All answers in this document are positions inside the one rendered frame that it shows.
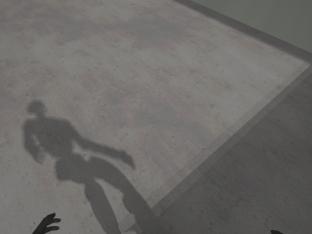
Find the robot left hand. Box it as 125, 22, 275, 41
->
32, 213, 61, 234

